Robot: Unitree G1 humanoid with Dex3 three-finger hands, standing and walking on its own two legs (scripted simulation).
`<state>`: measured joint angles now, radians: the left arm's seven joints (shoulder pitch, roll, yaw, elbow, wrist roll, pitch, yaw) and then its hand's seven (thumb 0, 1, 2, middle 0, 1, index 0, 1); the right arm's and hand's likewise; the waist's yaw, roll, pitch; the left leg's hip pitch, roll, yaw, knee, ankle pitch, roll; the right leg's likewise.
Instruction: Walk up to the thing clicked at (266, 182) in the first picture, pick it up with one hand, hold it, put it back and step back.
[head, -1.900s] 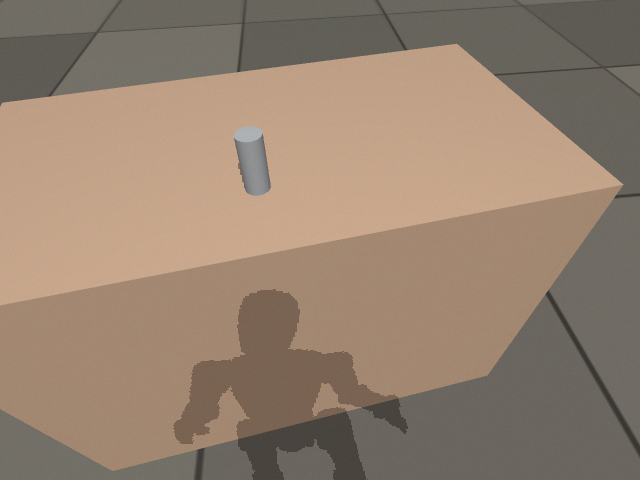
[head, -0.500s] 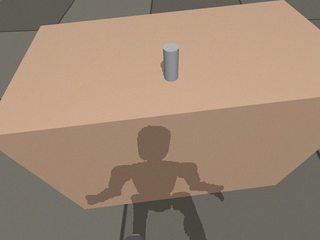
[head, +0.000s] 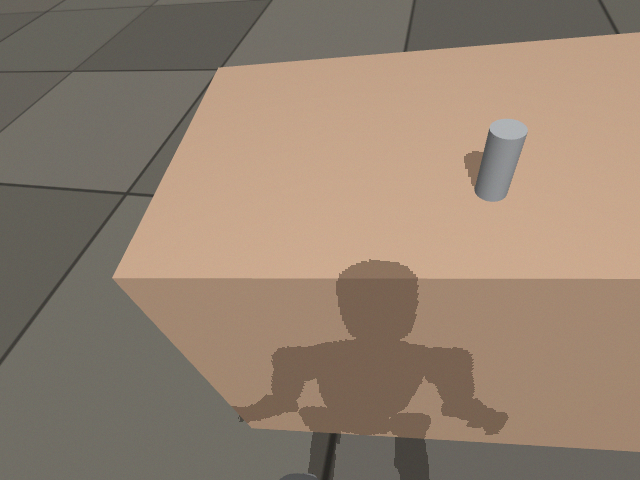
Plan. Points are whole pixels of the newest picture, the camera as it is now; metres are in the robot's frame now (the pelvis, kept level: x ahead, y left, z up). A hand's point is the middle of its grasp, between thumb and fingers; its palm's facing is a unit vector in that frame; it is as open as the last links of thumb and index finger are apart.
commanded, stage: walk up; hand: right
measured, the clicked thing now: (498, 162) +0.52 -0.22 +0.09
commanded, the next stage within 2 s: stand in 1.70 s
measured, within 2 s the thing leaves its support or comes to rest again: neither
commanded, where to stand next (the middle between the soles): +0.06 +0.01 m, yaw -2 degrees
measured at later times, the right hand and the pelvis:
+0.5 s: hand out of the picture +0.16 -0.22 -0.15, palm faces -0.02 +0.92 -0.40, open 7.4 cm; pelvis +0.02 +0.04 -0.01, yaw +1 degrees
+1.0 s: hand out of the picture +0.08 -0.22 -0.14, palm faces -0.03 +0.93 -0.36, open 7.4 cm; pelvis +0.01 +0.04 +0.01, yaw +0 degrees
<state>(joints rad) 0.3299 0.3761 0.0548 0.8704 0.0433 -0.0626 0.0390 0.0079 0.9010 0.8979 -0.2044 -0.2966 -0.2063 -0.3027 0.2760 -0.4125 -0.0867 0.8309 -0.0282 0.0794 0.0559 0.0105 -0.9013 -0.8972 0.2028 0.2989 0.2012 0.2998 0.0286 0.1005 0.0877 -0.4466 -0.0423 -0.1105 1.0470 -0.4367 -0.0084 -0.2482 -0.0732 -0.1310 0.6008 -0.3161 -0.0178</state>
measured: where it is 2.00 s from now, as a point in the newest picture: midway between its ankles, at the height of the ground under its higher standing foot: outside the picture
